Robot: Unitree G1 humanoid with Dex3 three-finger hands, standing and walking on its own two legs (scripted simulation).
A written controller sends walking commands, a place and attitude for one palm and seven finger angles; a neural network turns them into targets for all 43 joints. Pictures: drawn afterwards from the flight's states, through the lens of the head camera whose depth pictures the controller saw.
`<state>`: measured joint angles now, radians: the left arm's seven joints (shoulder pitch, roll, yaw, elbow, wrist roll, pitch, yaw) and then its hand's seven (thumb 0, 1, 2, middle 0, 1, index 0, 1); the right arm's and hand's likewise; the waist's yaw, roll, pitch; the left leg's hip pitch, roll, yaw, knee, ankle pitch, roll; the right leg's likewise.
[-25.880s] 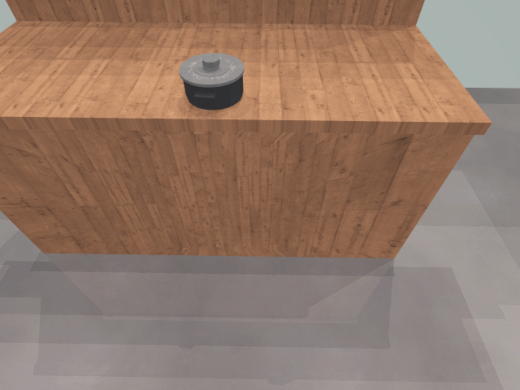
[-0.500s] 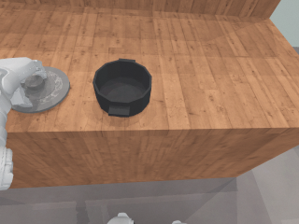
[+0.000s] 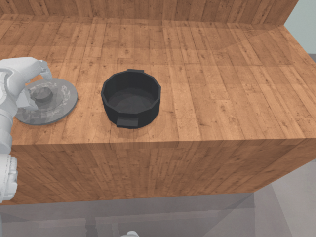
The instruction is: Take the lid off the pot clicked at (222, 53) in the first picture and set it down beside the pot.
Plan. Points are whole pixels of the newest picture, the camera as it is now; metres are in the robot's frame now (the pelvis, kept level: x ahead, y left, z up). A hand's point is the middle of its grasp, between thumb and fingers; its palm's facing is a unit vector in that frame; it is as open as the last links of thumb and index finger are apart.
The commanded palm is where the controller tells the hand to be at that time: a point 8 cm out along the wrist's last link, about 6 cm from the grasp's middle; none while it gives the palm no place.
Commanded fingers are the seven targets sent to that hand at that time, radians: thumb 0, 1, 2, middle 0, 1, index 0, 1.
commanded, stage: raise the empty hand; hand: left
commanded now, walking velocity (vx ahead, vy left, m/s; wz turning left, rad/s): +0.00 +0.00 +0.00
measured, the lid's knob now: (43, 94) +0.49 +0.32 +0.05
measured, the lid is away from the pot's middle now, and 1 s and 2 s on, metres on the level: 0.25 0.25 0.25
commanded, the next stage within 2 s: draw the hand back to the body in 0.86 s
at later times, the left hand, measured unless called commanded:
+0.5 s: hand (14, 74) +0.45 +0.32 +0.15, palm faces -0.32 -0.08 -0.94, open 11.0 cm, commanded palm +0.45 +0.31 +0.22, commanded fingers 0.00 -0.10 0.83 -0.44 -0.69 -0.44 -0.69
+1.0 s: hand (7, 66) +0.44 +0.32 +0.18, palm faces -0.33 -0.08 -0.94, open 11.1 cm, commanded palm +0.44 +0.31 +0.25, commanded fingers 0.00 -0.10 0.83 -0.44 -0.69 -0.44 -0.69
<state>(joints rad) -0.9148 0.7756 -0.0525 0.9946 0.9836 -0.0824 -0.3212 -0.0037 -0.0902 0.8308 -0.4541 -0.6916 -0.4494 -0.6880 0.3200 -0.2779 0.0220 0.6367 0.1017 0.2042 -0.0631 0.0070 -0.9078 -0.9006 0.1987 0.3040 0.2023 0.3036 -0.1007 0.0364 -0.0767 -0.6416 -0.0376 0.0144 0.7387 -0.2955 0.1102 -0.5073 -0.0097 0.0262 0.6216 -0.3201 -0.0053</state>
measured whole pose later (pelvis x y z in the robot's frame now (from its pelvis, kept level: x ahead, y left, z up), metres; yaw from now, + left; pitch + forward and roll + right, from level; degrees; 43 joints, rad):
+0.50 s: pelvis +0.01 -0.01 +0.01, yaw +1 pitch +10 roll -4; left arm -0.98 0.82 -0.06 0.95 0.96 -0.06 -0.42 0.00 -0.09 0.83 -0.45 -0.69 -0.45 -0.69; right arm 0.29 -0.28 0.02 0.63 0.11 0.22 -0.05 0.01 -0.91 -0.90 0.20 0.30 0.20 0.30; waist -0.09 0.03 -0.06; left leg -0.56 -0.05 0.00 0.66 -0.27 0.10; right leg -0.42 -0.02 0.02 0.55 -0.29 0.00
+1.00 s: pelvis +0.00 -0.02 +0.01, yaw +2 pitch +8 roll -3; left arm -1.06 0.83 -0.10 0.96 0.97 -0.01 -0.48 0.00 -0.09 0.83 -0.45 -0.69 -0.45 -0.69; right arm 0.27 -0.28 0.04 0.63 0.11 0.22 -0.05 0.01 -0.91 -0.90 0.20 0.30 0.20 0.30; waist -0.09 0.03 -0.04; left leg -0.52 -0.05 -0.01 0.62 -0.24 0.09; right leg -0.39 -0.02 0.01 0.52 -0.28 0.01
